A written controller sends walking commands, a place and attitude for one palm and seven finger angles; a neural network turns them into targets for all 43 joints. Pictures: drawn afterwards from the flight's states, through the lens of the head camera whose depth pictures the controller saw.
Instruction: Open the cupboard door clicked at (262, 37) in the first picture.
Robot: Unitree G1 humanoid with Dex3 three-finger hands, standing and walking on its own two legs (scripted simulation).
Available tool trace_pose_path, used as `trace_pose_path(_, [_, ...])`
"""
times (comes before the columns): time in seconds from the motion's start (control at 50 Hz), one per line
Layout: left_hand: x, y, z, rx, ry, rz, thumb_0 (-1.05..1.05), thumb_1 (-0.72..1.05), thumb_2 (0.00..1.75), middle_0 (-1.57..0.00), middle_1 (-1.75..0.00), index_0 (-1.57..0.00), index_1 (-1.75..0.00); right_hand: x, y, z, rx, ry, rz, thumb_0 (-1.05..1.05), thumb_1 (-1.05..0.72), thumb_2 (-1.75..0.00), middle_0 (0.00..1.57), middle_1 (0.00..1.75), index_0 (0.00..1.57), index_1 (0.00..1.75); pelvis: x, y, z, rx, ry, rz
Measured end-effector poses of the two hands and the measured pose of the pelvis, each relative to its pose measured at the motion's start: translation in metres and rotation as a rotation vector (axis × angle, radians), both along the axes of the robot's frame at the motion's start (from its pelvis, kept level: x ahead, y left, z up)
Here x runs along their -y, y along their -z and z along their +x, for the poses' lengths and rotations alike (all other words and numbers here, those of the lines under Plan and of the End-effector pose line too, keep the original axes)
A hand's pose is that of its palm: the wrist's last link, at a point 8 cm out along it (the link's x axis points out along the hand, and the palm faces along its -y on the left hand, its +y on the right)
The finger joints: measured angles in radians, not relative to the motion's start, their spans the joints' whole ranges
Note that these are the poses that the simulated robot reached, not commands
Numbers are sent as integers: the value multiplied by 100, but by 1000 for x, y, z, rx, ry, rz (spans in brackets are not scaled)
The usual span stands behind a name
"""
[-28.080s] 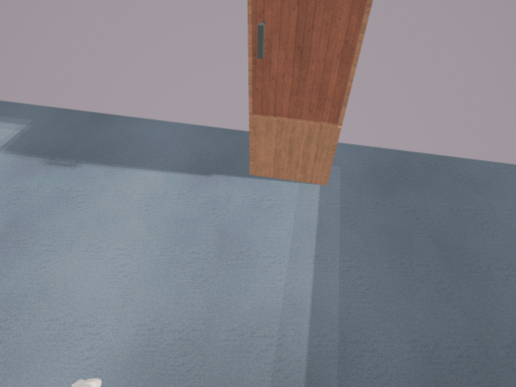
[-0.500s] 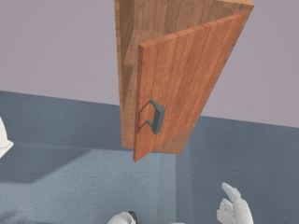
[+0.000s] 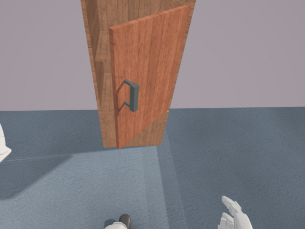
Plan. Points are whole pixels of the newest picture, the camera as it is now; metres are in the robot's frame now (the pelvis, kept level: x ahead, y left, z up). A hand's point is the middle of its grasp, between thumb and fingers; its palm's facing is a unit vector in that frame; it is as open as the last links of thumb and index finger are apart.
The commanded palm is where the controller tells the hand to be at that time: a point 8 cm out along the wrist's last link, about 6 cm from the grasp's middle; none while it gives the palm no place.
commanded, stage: stop stepping back and stand still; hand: left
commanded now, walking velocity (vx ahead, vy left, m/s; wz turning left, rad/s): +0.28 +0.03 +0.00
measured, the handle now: (130, 95) +0.57 +0.07 +0.02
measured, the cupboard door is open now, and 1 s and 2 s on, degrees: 42 42 42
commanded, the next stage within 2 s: let the arm hang, fingers relaxed in 1.04 s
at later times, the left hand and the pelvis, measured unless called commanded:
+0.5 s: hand out of the picture +0.12 +0.28 +0.20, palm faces +0.42 -0.75 -0.51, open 7.4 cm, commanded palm +0.08 +0.32 +0.19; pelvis -0.07 +0.02 +0.02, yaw +0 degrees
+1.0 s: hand out of the picture +0.18 +0.27 +0.18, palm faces +0.39 -0.77 -0.51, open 7.4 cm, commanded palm +0.11 +0.31 +0.19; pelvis -0.04 +0.01 +0.01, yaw -2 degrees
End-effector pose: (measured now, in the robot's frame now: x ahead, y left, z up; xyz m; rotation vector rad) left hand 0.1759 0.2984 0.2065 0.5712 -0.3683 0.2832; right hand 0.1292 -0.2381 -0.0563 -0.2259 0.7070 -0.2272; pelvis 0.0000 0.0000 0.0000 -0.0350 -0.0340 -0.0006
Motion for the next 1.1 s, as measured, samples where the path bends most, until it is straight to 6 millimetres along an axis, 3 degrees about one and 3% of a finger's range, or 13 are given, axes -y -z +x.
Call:
trace_pose_path(0.08, [2,-7,-50,-9,-10,29,1,89,90,-22,-30,-21,-30,8,10,-42,-113,16,-23,1,-90,-90,21,30,20,30,-6,-4,-20,-21,24,26])
trace_pose_path(0.16, [-25,-4,-68,40,-133,-53,1,88,90,-22,-31,-22,-30,5,9,-71,-167,29,-48,1,-90,-90,21,30,20,30,-14,-15,-32,-46,28,40])
trace_pose_path(0.26, [-44,12,-71,77,-177,-148,1,89,90,-21,-30,-21,-30,-8,11,-78,-88,11,-84,1,-90,-90,21,30,20,30,-33,-4,-54,-39,-11,17])
trace_pose_path(0.32, [-39,14,-74,47,-124,-116,1,89,90,-21,-30,-20,-30,-24,8,-79,-40,24,-33,1,-90,-90,21,30,20,30,-34,-4,-66,-7,-6,48])
trace_pose_path(0.4, [-27,1,-86,9,-63,-31,1,89,90,-21,-30,-21,-30,-45,3,-81,-23,-5,46,1,-90,-90,21,30,20,30,-31,-13,-70,-6,-4,31])
trace_pose_path(0.52, [-22,-8,-95,-40,-123,36,1,89,90,-21,-30,-21,-30,-52,17,-76,-61,-47,107,1,-90,-90,21,30,20,30,-19,-15,-65,-21,2,9])
trace_pose_path(0.64, [-10,18,-80,-96,-203,-36,1,89,90,-21,-30,-21,-30,-24,43,-58,-109,-70,106,1,-90,-90,21,30,21,30,-4,-2,-61,-24,-5,18])
trace_pose_path(0.72, [5,25,-69,-119,-159,-85,1,89,90,-21,-30,-21,-30,-2,30,-48,-105,-36,59,1,-90,-90,21,30,20,30,-3,-8,-54,-13,3,37])
trace_pose_path(0.82, [6,11,-57,-57,-83,-31,1,88,90,-22,-31,-21,-30,14,9,-30,-34,-6,-19,1,-90,-90,21,30,20,30,-6,-6,-43,-2,5,22])
trace_pose_path(0.96, [-12,5,-42,-82,-105,13,1,89,90,-22,-30,-21,-30,2,-3,-9,10,-14,-2,1,-90,-90,20,30,20,30,-11,-13,-35,-28,26,33])
trace_pose_path(1.1, [-2,19,-42,-173,-91,-44,1,89,90,-21,-30,-21,-30,-20,2,-7,1,-50,56,1,-90,-90,21,30,20,30,-11,-16,-36,-44,33,24])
